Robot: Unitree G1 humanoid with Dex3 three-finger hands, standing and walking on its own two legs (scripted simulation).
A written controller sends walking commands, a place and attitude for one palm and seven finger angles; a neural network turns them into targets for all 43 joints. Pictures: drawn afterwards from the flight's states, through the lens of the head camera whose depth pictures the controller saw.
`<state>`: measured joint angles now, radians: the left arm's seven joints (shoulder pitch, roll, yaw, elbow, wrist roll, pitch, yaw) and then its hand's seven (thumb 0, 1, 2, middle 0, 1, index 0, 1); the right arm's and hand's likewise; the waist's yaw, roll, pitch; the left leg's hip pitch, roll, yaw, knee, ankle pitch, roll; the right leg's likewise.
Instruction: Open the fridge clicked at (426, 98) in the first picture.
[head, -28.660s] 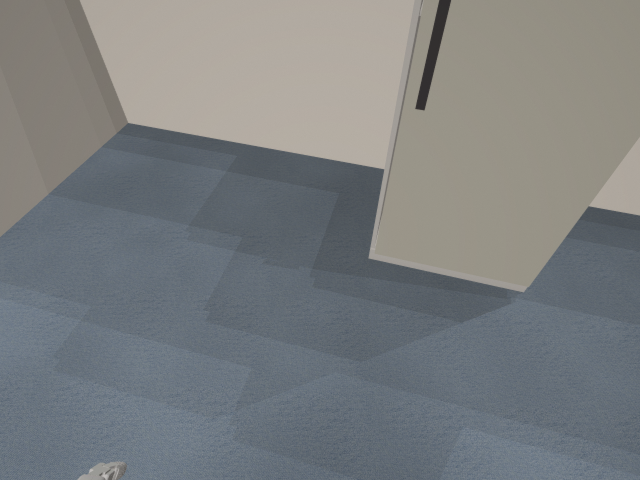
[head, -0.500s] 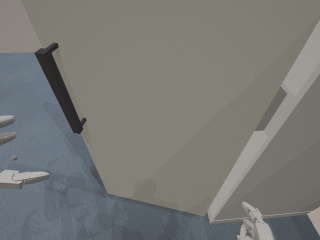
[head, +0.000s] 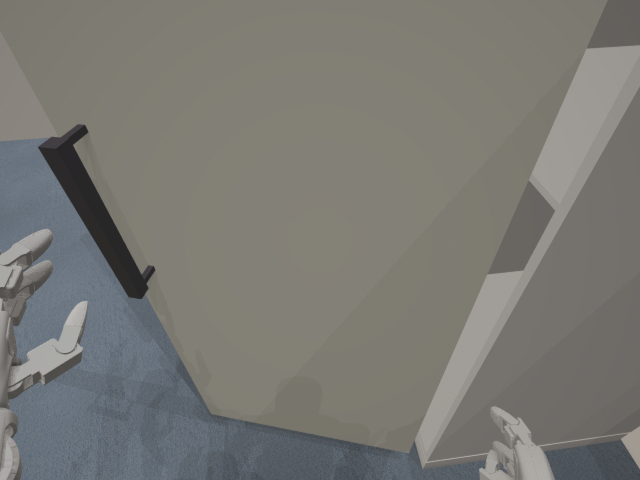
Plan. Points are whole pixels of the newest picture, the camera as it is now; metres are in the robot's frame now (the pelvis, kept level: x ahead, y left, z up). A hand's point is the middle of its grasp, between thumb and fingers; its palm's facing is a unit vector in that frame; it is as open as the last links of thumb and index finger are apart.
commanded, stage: draw the hand back to the body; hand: left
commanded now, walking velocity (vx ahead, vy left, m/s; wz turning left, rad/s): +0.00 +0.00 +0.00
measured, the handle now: (112, 221) +0.40 +0.36 +0.11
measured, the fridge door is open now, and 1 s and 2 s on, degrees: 72 72 72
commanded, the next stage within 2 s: step back with the hand held close in 0.38 s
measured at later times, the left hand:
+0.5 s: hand (64, 349) +0.18 +0.27 +0.16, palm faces +0.47 -0.77 -0.42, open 7.4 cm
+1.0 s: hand (1, 376) +0.15 +0.31 +0.16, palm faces +0.42 -0.77 -0.48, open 7.4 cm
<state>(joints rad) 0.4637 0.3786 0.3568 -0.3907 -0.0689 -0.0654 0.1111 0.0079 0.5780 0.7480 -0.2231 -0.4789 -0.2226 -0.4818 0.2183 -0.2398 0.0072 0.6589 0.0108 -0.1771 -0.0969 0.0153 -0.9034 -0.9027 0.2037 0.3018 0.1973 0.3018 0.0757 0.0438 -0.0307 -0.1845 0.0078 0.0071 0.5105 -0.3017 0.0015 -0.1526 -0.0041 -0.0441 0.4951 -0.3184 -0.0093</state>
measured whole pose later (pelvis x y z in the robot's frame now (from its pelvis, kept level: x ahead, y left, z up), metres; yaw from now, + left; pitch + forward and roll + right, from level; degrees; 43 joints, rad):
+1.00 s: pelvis -0.06 +0.04 +0.00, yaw -1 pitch +1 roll -2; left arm 0.52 0.44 0.45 -0.51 -0.03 -0.19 0.13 0.02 0.88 0.90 -0.21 -0.30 -0.21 -0.30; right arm 0.20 -0.20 0.03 0.57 0.01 -0.08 -0.10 0.01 -0.90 -0.90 0.20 0.30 0.20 0.30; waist 0.03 -0.02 0.03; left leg -0.35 -0.01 0.03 0.58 -0.24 0.05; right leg -0.30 -0.02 -0.03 0.51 -0.22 0.04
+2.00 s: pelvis -0.17 +0.03 -0.01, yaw -1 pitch +0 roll -6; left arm 0.41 0.43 0.41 -0.54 -0.04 -0.29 0.10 0.02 0.88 0.90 -0.21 -0.30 -0.21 -0.30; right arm 0.12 -0.18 0.02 0.65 0.00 -0.18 -0.07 0.01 -0.90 -0.90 0.21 0.30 0.20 0.30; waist 0.07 0.03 0.10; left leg -0.49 0.09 -0.02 0.49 0.00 0.02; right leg -0.11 0.12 0.01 0.39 -0.28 0.00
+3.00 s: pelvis -0.32 +0.06 +0.00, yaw +2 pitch -2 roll +0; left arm 0.45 0.37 0.41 -0.40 -0.01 -0.21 0.16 0.01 0.88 0.90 -0.21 -0.30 -0.21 -0.30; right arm 0.30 -0.20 0.01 0.71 -0.02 -0.11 -0.07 0.02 -0.90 -0.90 0.21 0.30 0.20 0.30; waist 0.03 -0.07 -0.07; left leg -0.41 0.04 0.06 0.81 -0.40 0.03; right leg -0.25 0.00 -0.06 0.54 -0.27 -0.07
